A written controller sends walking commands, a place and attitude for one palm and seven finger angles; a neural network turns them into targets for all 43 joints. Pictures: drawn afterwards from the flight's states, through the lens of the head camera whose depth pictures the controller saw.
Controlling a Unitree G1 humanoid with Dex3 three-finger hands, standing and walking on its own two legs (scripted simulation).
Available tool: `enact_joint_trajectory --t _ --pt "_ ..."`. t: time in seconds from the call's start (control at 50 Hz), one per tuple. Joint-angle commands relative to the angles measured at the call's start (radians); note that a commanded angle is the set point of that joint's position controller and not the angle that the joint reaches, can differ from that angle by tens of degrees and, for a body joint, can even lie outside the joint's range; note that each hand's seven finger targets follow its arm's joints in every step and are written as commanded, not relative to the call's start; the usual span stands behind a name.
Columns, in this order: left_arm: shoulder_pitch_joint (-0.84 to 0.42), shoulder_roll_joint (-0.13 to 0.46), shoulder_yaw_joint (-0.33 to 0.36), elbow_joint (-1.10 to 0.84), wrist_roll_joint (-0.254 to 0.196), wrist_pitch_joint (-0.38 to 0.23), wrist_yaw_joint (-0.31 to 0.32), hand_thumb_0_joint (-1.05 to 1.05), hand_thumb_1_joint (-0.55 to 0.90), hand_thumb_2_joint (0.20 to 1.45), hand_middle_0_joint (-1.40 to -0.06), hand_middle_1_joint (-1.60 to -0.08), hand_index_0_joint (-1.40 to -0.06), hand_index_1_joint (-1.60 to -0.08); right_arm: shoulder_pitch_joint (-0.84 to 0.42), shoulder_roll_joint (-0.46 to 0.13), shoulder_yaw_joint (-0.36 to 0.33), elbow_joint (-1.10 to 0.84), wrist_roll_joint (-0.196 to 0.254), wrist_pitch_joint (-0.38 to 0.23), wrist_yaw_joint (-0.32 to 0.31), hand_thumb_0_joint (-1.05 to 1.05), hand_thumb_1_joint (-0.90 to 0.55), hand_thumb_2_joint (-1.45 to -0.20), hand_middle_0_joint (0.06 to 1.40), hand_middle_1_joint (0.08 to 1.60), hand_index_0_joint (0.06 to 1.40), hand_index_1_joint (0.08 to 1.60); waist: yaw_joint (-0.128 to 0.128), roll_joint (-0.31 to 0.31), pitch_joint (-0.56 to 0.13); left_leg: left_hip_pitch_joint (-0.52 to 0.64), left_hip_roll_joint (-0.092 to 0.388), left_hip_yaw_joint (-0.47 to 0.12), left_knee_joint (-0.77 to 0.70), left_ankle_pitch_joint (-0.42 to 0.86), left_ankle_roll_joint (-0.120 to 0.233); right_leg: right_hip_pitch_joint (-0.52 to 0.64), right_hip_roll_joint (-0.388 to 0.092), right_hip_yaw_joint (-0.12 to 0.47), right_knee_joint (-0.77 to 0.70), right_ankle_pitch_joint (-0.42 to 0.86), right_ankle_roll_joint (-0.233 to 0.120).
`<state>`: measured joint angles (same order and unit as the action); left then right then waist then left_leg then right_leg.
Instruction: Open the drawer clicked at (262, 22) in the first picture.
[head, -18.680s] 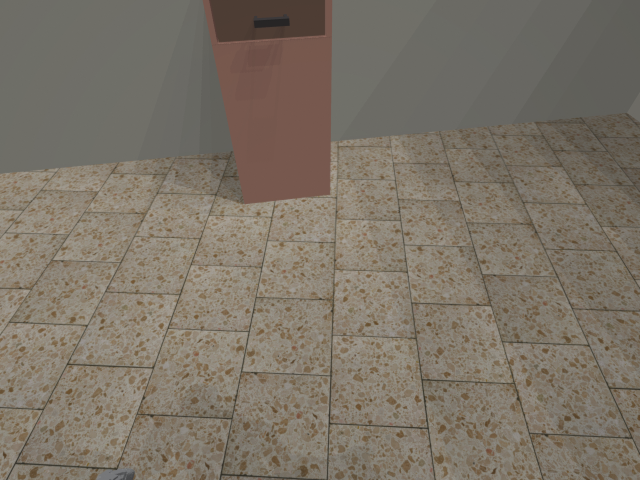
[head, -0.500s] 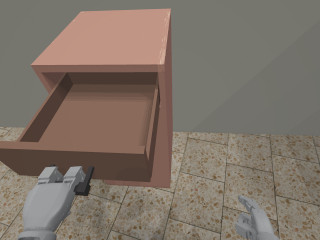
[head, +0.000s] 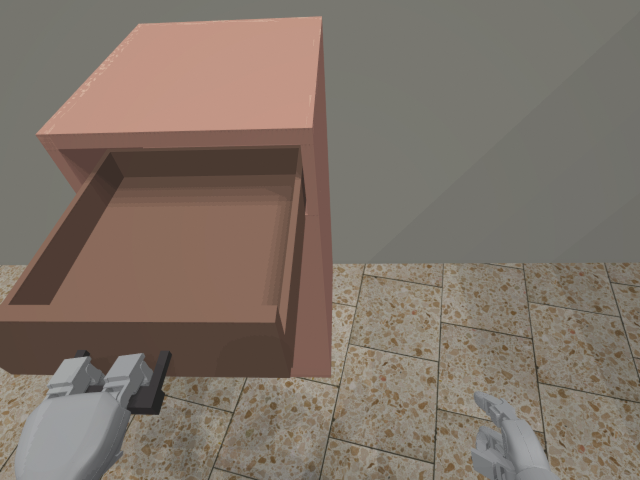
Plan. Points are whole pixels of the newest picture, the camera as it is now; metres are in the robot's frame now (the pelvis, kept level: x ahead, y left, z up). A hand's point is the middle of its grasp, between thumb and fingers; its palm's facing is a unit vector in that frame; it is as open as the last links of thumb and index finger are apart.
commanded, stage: open the thumb to release the handle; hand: left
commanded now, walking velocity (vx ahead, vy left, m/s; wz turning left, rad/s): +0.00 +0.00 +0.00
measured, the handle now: (114, 379) +0.20 +0.26 +0.06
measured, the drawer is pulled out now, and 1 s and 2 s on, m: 0.30 0.30 0.30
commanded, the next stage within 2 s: lift the hand off the handle in 0.60 s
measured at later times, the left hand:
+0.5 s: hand (107, 431) +0.16 +0.25 +0.05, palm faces +0.02 -0.05 -1.00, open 10.1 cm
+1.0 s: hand (111, 429) +0.16 +0.25 +0.04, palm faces +0.04 -0.05 -1.00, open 13.8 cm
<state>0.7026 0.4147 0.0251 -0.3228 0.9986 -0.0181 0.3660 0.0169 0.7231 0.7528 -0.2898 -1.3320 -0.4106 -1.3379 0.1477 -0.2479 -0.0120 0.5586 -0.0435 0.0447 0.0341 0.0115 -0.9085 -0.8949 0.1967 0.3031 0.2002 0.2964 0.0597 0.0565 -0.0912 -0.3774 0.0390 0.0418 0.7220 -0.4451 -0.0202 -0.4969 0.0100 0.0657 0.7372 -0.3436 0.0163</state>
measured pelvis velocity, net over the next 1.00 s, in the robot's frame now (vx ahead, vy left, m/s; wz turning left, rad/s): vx -0.02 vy -0.01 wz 0.05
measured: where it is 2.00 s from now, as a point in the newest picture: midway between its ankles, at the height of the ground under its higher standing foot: outside the picture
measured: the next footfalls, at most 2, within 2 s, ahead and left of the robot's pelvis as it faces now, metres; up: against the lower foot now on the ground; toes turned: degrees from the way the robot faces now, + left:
none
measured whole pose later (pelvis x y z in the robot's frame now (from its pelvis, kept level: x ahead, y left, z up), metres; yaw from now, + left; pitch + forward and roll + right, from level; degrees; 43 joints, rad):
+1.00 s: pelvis -0.02 -0.01 +0.00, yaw +3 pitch +3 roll +1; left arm 0.41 0.40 -0.01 -0.10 1.04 -0.06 0.32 0.00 -0.48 0.30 -0.33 -1.21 -0.32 -1.20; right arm 0.12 -0.22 -0.02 0.64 -0.04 0.02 -0.04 0.01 -0.91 -0.89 0.20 0.30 0.20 0.30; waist 0.10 0.06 -0.04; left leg -0.35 0.02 0.00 0.68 -0.39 -0.02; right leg -0.45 -0.02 0.02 0.70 -0.31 0.01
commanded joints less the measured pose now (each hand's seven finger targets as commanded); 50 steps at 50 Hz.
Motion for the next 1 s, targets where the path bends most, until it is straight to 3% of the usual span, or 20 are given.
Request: enact_joint_trajectory --t 0.0,0.02,0.06,0.08,0.1,0.12,0.14,0.16,0.2,0.28,0.32,0.48,0.54,0.66,0.68,0.78,0.86,0.9,0.92,0.98 --pt "0.159 0.165 0.162 -0.221 -0.010 0.005 0.071 0.000 0.900 0.900 -0.400 -1.350 -0.400 -1.350 -0.136 -0.102 -0.037 -0.172 0.006 -0.048 0.000 0.000 -0.900 -0.900 0.200 0.300 0.200 0.300 0.060 0.003 -0.135 0.004 -0.027 -0.023 -0.064 0.488 0.012 0.134 0.019 -0.028 -0.070 0.314 -0.047" --pt "0.194 0.133 0.136 -0.215 -0.012 0.004 0.074 0.000 0.900 0.900 -0.400 -1.350 -0.400 -1.350 -0.134 -0.095 -0.034 -0.173 0.004 -0.050 0.004 0.000 -0.900 -0.900 0.200 0.300 0.200 0.300 0.060 -0.011 -0.136 0.009 -0.029 -0.024 -0.054 0.493 0.014 0.122 0.019 -0.027 -0.059 0.319 -0.047" --pt "0.198 0.131 0.138 -0.216 -0.016 0.004 0.076 0.000 0.900 0.900 -0.400 -1.350 -0.400 -1.350 -0.134 -0.096 -0.038 -0.168 0.008 -0.048 0.005 0.000 -0.900 -0.900 0.200 0.300 0.200 0.300 0.056 -0.013 -0.124 -0.003 -0.028 -0.024 -0.050 0.504 0.015 0.118 0.020 -0.032 -0.052 0.338 -0.046" --pt "-0.173 0.219 0.196 -0.181 0.020 0.000 0.084 0.000 0.900 0.900 -0.400 -1.350 -0.400 -1.350 -0.135 -0.105 -0.040 -0.117 -0.002 -0.030 -0.013 0.000 -0.900 -0.900 0.200 0.300 0.200 0.300 -0.015 -0.040 -0.080 -0.023 -0.045 -0.038 -0.041 0.395 0.014 0.048 0.022 -0.031 -0.061 0.287 -0.047" --pt "-0.206 0.218 0.210 -0.164 0.033 -0.006 0.089 0.000 0.830 0.870 -0.395 -1.342 -0.395 -1.342 -0.132 -0.094 -0.048 -0.125 -0.016 -0.033 -0.031 0.000 -0.900 -0.900 0.200 0.300 0.200 0.300 0.012 -0.041 -0.079 -0.024 -0.050 -0.034 -0.053 0.332 0.022 0.072 0.024 -0.038 -0.072 0.246 -0.050" --pt "-0.173 0.189 0.191 -0.125 0.035 -0.011 0.093 0.000 0.760 0.840 -0.390 -1.335 -0.390 -1.335 -0.131 -0.085 -0.048 -0.131 -0.015 -0.045 -0.033 0.000 -0.900 -0.900 0.200 0.300 0.200 0.300 0.018 -0.021 -0.094 -0.003 -0.056 -0.033 -0.049 0.308 0.023 0.050 0.022 -0.029 -0.070 0.207 -0.054" --pt "-0.116 0.165 0.191 -0.090 0.017 -0.009 0.087 0.000 0.690 0.810 -0.385 -1.327 -0.385 -1.327 -0.123 -0.079 -0.055 -0.127 -0.002 -0.052 -0.036 0.000 -0.900 -0.900 0.200 0.300 0.200 0.300 0.031 -0.010 -0.137 0.009 -0.052 -0.030 -0.056 0.337 0.022 0.092 0.020 -0.056 -0.069 0.234 -0.053" --pt "-0.101 0.137 0.155 -0.084 0.005 -0.007 0.076 0.000 0.620 0.780 -0.380 -1.320 -0.380 -1.320 -0.130 -0.080 -0.054 -0.125 0.004 -0.056 -0.039 0.000 -0.900 -0.900 0.200 0.300 0.200 0.300 0.030 -0.013 -0.133 0.010 -0.056 -0.027 -0.057 0.358 0.021 0.103 0.022 -0.058 -0.068 0.256 -0.050" --pt "-0.133 0.188 0.188 -0.103 -0.005 -0.002 0.068 0.000 0.480 0.720 -0.370 -1.305 -0.370 -1.305 -0.134 -0.084 -0.053 -0.117 0.003 -0.056 -0.048 0.000 -0.900 -0.900 0.200 0.300 0.200 0.300 0.033 -0.028 -0.172 0.020 -0.054 -0.029 -0.064 0.382 0.019 0.140 0.017 -0.052 -0.075 0.289 -0.047" --pt "-0.186 0.170 0.142 -0.059 0.016 0.016 0.034 0.000 0.200 0.600 -0.350 -1.275 -0.350 -1.275 -0.165 -0.074 -0.036 -0.106 0.007 -0.050 -0.056 0.000 -0.900 -0.900 0.200 0.300 0.200 0.300 0.038 -0.058 -0.098 -0.009 -0.062 -0.026 -0.090 0.324 0.023 0.146 0.015 -0.061 -0.097 0.261 -0.045" --pt "-0.199 0.192 0.158 -0.063 0.013 0.019 0.021 0.000 0.060 0.540 -0.340 -1.260 -0.340 -1.260 -0.169 -0.072 -0.031 -0.109 0.007 -0.050 -0.062 0.000 -0.900 -0.900 0.200 0.300 0.200 0.300 0.047 -0.058 -0.114 0.008 -0.062 -0.021 -0.100 0.311 0.025 0.170 0.009 -0.055 -0.111 0.252 -0.043" --pt "-0.271 0.201 0.164 -0.012 0.007 -0.020 -0.019 0.000 -0.500 0.300 -0.300 -1.200 -0.300 -1.200 -0.178 -0.067 -0.026 -0.091 0.005 -0.056 -0.072 0.000 -0.900 -0.900 0.200 0.300 0.200 0.300 0.044 -0.068 -0.058 0.011 -0.071 -0.017 -0.131 0.250 0.027 0.171 0.009 -0.044 -0.165 0.193 -0.039" --pt "-0.262 0.182 0.155 -0.018 0.003 -0.032 -0.018 0.000 -0.500 0.300 -0.300 -1.200 -0.300 -1.200 -0.175 -0.064 -0.029 -0.094 0.007 -0.062 -0.070 0.000 -0.900 -0.900 0.200 0.300 0.200 0.300 0.048 -0.041 -0.071 0.022 -0.071 -0.014 -0.137 0.263 0.025 0.184 0.008 -0.053 -0.167 0.196 -0.042" --pt "-0.323 0.213 0.171 0.025 0.015 -0.044 -0.008 0.000 -0.500 0.300 -0.300 -1.200 -0.300 -1.200 -0.179 -0.068 -0.032 -0.080 0.004 -0.067 -0.077 0.000 -0.900 -0.900 0.200 0.300 0.200 0.300 0.045 -0.050 -0.065 0.017 -0.076 -0.012 -0.139 0.238 0.025 0.176 0.008 -0.043 -0.178 0.168 -0.040" --pt "-0.323 0.137 0.100 0.022 0.015 -0.041 -0.010 0.000 -0.500 0.300 -0.300 -1.200 -0.300 -1.200 -0.177 -0.062 -0.032 -0.087 0.003 -0.071 -0.071 0.000 -0.900 -0.900 0.200 0.300 0.200 0.300 0.036 -0.049 -0.064 0.019 -0.075 -0.013 -0.138 0.243 0.024 0.164 0.006 -0.055 -0.173 0.171 -0.040" --pt "-0.349 0.161 0.104 -0.005 0.035 -0.037 0.004 0.000 -0.500 0.300 -0.300 -1.200 -0.300 -1.200 -0.172 -0.068 -0.040 -0.084 0.002 -0.075 -0.066 0.000 -0.900 -0.900 0.200 0.300 0.200 0.300 0.043 -0.037 -0.119 0.032 -0.072 -0.014 -0.136 0.283 0.021 0.176 0.010 -0.064 -0.154 0.198 -0.045" --pt "-0.353 0.152 0.091 0.016 0.031 -0.029 -0.002 0.000 -0.500 0.300 -0.300 -1.200 -0.300 -1.200 -0.183 -0.069 -0.037 -0.081 0.003 -0.073 -0.070 0.000 -0.900 -0.900 0.200 0.300 0.200 0.300 0.039 -0.044 -0.085 0.016 -0.072 -0.014 -0.140 0.259 0.023 0.168 0.010 -0.066 -0.158 0.178 -0.043" --pt "-0.392 0.188 0.120 0.024 0.029 -0.028 0.000 0.000 -0.500 0.300 -0.300 -1.200 -0.300 -1.200 -0.183 -0.073 -0.036 -0.078 0.004 -0.072 -0.074 0.000 -0.900 -0.900 0.200 0.300 0.200 0.300 0.034 -0.054 -0.081 0.016 -0.070 -0.017 -0.142 0.245 0.022 0.163 0.012 -0.062 -0.167 0.148 -0.041" --pt "-0.405 0.158 0.091 0.037 0.030 -0.027 -0.003 0.000 -0.500 0.300 -0.300 -1.200 -0.300 -1.200 -0.184 -0.069 -0.034 -0.079 0.005 -0.074 -0.074 0.000 -0.900 -0.900 0.200 0.300 0.200 0.300 0.030 -0.054 -0.066 0.010 -0.070 -0.015 -0.144 0.222 0.024 0.151 0.008 -0.067 -0.168 0.125 -0.039" --pt "-0.421 0.155 0.084 0.033 0.031 -0.032 -0.004 0.000 -0.500 0.300 -0.300 -1.200 -0.300 -1.200 -0.179 -0.068 -0.035 -0.078 0.007 -0.077 -0.074 0.000 -0.900 -0.900 0.200 0.300 0.200 0.300 0.033 -0.038 -0.089 0.019 -0.071 -0.018 -0.146 0.232 0.023 0.156 0.011 -0.072 -0.162 0.134 -0.043"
